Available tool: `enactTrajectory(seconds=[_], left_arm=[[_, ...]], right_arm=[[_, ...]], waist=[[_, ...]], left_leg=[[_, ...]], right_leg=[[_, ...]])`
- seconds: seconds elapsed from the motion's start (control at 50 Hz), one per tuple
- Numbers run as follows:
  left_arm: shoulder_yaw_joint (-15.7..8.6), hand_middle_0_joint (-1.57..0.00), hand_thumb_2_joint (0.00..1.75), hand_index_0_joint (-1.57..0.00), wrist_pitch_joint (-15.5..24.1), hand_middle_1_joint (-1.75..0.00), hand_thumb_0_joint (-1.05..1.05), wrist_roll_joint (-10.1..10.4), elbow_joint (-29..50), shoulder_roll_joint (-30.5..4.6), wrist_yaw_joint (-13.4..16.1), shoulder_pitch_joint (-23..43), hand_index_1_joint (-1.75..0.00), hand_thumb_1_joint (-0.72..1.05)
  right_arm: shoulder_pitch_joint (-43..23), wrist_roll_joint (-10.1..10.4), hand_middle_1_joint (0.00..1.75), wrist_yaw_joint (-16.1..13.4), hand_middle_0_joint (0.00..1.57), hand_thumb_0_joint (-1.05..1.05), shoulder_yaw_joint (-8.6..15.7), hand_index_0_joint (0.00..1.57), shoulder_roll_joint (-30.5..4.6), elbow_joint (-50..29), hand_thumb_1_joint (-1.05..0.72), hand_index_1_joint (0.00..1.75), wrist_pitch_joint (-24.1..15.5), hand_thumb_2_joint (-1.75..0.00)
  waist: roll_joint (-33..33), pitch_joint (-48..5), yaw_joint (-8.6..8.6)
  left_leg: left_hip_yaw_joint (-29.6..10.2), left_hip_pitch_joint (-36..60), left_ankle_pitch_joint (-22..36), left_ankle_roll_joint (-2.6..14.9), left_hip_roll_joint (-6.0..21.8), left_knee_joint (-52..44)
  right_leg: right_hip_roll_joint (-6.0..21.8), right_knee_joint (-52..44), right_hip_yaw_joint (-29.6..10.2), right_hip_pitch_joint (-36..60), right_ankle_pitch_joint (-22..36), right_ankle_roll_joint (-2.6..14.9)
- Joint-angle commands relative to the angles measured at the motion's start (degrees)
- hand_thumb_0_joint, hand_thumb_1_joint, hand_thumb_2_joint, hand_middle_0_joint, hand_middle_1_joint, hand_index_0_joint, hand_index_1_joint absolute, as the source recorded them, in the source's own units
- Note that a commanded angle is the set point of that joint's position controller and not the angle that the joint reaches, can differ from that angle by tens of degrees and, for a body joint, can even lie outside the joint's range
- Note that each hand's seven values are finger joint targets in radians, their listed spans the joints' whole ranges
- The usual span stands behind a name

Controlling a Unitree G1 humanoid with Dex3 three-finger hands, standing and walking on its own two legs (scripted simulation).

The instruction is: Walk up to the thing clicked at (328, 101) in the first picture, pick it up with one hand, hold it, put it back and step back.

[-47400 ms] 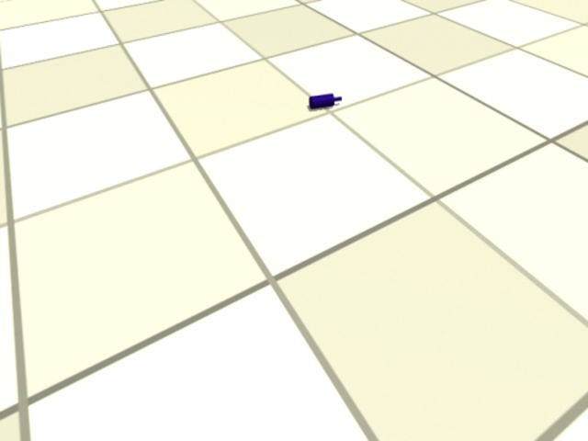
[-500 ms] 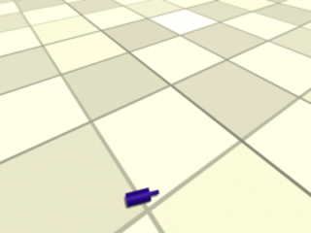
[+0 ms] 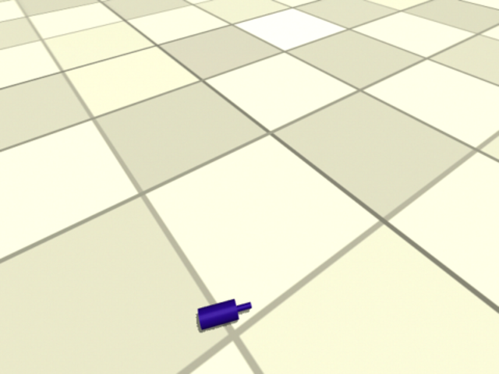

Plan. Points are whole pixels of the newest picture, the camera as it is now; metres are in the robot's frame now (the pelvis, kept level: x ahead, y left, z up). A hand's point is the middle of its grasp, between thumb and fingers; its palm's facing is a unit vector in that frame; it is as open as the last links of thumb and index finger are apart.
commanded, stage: stand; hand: left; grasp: from above
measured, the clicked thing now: (225, 312) +0.49 +0.15 -0.74
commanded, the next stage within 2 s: step back in 1.28 s
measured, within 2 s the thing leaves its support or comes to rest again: neither
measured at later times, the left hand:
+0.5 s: hand out of the picture +0.08 +0.24 -0.16, palm faces +0.02 -0.94 -0.33, open 7.4 cm
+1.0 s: hand out of the picture +0.08 +0.24 -0.16, palm faces +0.00 -0.94 -0.33, open 7.4 cm
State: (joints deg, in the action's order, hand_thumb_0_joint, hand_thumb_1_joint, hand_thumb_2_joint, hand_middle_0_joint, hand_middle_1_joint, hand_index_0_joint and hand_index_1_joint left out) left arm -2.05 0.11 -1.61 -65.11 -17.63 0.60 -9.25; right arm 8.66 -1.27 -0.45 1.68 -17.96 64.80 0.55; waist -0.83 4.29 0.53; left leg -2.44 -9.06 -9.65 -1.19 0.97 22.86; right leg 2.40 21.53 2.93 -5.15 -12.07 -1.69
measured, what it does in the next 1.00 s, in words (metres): stands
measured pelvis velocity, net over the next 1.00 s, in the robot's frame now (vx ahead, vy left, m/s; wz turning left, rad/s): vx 0.01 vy -0.01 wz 0.00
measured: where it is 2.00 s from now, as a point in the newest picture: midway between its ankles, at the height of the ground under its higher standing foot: outside the picture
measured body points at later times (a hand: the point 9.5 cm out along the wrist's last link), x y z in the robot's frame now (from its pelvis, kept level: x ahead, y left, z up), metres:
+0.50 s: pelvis +0.01 -0.01 +0.00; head +0.02 -0.01 +0.45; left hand +0.08 +0.29 -0.13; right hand +0.09 -0.30 -0.14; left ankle +0.04 +0.13 -0.74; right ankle +0.00 -0.14 -0.74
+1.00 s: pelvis +0.01 -0.01 +0.00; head +0.02 -0.01 +0.45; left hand +0.08 +0.29 -0.13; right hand +0.09 -0.31 -0.14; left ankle +0.04 +0.13 -0.74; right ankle +0.00 -0.14 -0.74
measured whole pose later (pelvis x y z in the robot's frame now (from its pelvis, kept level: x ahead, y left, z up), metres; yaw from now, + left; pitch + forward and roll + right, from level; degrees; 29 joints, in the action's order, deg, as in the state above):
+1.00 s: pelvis +0.01 -0.01 +0.00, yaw +0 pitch -3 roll +0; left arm -1.4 0.4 -1.2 -64.8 -18.8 -0.2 -7.0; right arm 6.1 -1.0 -0.1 0.6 -19.1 65.8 0.0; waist -0.6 3.6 0.3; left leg -2.5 -7.7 -9.2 -2.1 1.7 19.7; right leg 1.8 19.3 3.1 -4.2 -12.0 -0.9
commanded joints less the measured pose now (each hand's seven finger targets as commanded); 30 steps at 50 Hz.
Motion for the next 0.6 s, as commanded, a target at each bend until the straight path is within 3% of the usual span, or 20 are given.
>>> enactTrajectory(seconds=[0.0,0.1,0.22,0.3,0.38,0.46,0.5,0.58], left_arm=[[-2.16,-0.2,0.9,-0.2,1.01,-0.3,0.0,0.47,3.04,-11.89,0.97,2.15,-0.3,0.9],[-2.1,-0.2,0.9,-0.2,1.15,-0.3,0.0,0.48,3.11,-11.48,0.89,2.19,-0.3,0.9],[-2.18,-0.2,0.9,-0.2,0.88,-0.3,0.0,0.49,3.06,-11.94,0.72,3.39,-0.3,0.9],[-2.0,-0.2,0.9,-0.2,0.92,-0.3,0.0,0.55,2.86,-11.91,0.67,3.43,-0.3,0.9],[-2.15,-0.2,0.9,-0.2,1.14,-0.3,0.0,0.64,3.33,-12.31,0.66,4.26,-0.3,0.9],[-2.01,-0.2,0.9,-0.2,1.14,-0.3,0.0,0.68,3.33,-12.16,0.57,4.37,-0.3,0.9],[-1.96,-0.2,0.9,-0.2,0.99,-0.3,0.0,0.56,3.12,-12.4,0.53,4.37,-0.3,0.9],[-1.69,-0.2,0.9,-0.2,1.27,-0.3,0.0,0.48,3.47,-12.45,0.55,4.94,-0.3,0.9]], right_arm=[[-1.96,0.12,0.3,-0.71,0.2,0.0,1.43,0.2,-10.79,-3.42,-0.9,0.3,-1.56,-0.9],[-2.95,0.34,0.3,-0.88,0.2,0.0,1.33,0.2,-11.68,-3.6,-0.9,0.3,-2.02,-0.9],[-3.19,0.3,0.3,-0.9,0.2,0.0,1.11,0.2,-11.74,-3.1,-0.9,0.3,-1.71,-0.9],[-3.62,0.4,0.3,-0.84,0.2,0.0,1.1,0.2,-11.58,-2.76,-0.9,0.3,-1.86,-0.9],[-4.26,0.37,0.3,-0.8,0.2,0.0,1.08,0.2,-11.88,-3.01,-0.9,0.3,-2.08,-0.9],[-4.59,0.34,0.3,-0.78,0.2,0.0,0.96,0.2,-11.98,-2.72,-0.9,0.3,-2.05,-0.9],[-4.63,0.34,0.3,-0.77,0.2,0.0,0.92,0.2,-11.89,-2.73,-0.9,0.3,-1.93,-0.9],[-4.82,0.36,0.3,-0.53,0.2,0.0,0.93,0.2,-11.87,-2.74,-0.9,0.3,-1.85,-0.9]], waist=[[0.23,-1.76,-0.25],[0.58,-5.05,0.11],[0.59,-3.13,-0.19],[0.41,-2.75,-0.1],[0.19,-5.13,-0.16],[0.0,-4.78,-0.04],[0.95,-3.65,-0.3],[1.41,-3.59,-0.43]], left_leg=[[-4.95,-0.53,0.69,2.46,4.68,-5.17],[-4.4,2.97,10.72,2.56,5.37,-3.69],[-4.33,1.45,6.15,2.16,5.17,-5.07],[-4.59,1.82,7.22,1.87,5.5,-5.51],[-3.98,3.06,10.85,2.11,5.71,-4.47],[-4.11,2.59,10.61,2.07,5.79,-4.92],[-4.11,2.32,7.24,1.93,5.55,-5.53],[-4.16,2.07,8.41,1.75,5.65,-5.48]], right_leg=[[4.9,-5.43,-4.87,-1.06,0.21,1.9],[5.12,-4.78,-4.48,0.6,7.76,1.62],[4.81,-5.77,-4.16,-0.29,3.71,1.55],[4.82,-5.87,-4.15,-0.71,3.17,1.73],[5.4,-5.41,-4.51,1.2,7.81,1.83],[5.21,-5.47,-4.18,1.24,7.06,1.67],[5.08,-6.01,-4.26,-0.11,4.45,1.77],[5.16,-6.58,-4.07,0.01,4.9,1.73]])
